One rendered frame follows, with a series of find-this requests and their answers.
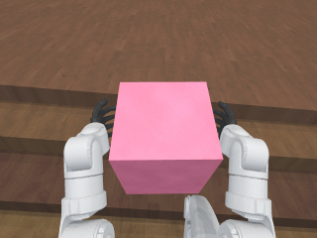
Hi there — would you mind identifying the right robot hand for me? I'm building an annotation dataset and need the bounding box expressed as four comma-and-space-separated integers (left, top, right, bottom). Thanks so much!
212, 101, 237, 140

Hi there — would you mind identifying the robot left upper arm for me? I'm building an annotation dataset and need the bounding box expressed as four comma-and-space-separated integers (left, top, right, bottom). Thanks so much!
60, 218, 115, 238

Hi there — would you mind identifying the right robot thigh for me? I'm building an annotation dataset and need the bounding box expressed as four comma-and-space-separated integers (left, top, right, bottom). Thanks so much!
183, 194, 220, 238

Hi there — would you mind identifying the robot right upper arm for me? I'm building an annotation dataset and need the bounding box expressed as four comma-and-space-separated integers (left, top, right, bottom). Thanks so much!
217, 219, 273, 238

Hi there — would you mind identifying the robot left forearm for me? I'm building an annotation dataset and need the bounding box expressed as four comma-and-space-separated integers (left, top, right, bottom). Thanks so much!
58, 122, 110, 238

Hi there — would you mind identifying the left robot hand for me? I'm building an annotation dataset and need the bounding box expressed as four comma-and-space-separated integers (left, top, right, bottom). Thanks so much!
90, 99, 117, 138

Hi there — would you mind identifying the carton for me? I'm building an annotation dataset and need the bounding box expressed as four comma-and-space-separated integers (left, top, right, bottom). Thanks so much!
108, 81, 224, 194

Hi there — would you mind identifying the robot right forearm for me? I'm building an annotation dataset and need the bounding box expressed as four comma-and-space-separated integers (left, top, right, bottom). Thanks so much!
219, 124, 276, 238

